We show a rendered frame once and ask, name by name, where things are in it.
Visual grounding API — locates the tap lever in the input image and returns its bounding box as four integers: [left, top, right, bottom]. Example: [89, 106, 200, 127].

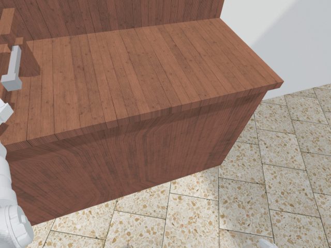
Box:
[1, 45, 22, 91]

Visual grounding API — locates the left robot upper arm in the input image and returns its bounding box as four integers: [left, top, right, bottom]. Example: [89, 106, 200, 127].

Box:
[0, 205, 34, 248]

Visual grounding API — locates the left robot hand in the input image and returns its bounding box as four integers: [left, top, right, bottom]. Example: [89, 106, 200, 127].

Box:
[0, 98, 14, 125]

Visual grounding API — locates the counter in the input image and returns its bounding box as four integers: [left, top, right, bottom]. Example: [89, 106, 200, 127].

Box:
[0, 0, 284, 226]

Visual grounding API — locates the left robot forearm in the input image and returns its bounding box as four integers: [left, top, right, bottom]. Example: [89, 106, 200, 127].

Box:
[0, 141, 18, 208]

